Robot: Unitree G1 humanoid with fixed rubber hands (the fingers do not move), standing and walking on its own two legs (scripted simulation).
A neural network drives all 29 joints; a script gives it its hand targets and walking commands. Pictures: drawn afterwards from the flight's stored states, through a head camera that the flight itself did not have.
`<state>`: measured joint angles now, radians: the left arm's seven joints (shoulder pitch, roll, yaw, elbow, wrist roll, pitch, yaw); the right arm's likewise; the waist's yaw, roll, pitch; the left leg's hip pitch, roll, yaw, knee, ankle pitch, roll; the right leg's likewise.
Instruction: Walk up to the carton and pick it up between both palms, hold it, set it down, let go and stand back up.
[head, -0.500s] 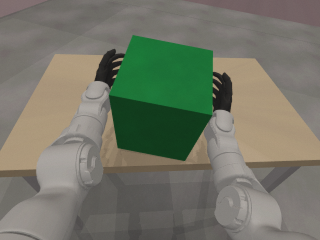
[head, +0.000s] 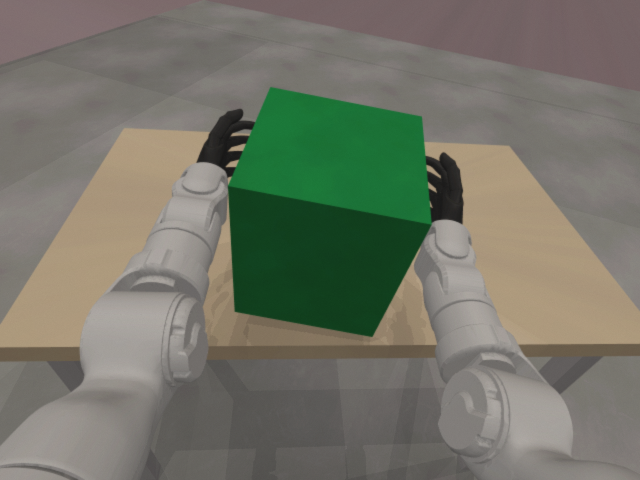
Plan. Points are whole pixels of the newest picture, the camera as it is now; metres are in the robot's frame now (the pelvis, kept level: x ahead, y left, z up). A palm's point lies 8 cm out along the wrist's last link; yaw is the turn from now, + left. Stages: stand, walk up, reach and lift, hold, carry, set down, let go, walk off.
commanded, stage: reach and lift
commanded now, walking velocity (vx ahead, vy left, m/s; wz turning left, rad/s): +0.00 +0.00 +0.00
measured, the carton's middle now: (324, 218) +0.44 +0.01 +0.13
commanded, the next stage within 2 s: hold in 1.78 s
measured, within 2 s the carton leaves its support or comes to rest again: neither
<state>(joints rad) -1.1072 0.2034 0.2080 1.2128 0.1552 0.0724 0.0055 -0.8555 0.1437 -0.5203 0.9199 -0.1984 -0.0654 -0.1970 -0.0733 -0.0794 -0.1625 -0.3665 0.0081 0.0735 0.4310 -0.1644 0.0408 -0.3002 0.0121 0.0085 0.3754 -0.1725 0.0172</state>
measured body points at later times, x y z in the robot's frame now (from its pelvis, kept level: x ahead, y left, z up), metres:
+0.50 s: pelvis -0.03 +0.00 +0.00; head -0.09 +0.04 +0.44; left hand +0.41 +0.17 +0.23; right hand +0.38 -0.12 +0.21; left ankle +0.03 +0.09 -0.74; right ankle +0.01 -0.13 -0.74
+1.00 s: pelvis -0.04 +0.00 +0.00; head -0.09 +0.02 +0.44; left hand +0.39 +0.17 +0.25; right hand +0.39 -0.12 +0.23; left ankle +0.03 +0.09 -0.74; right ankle +0.01 -0.13 -0.74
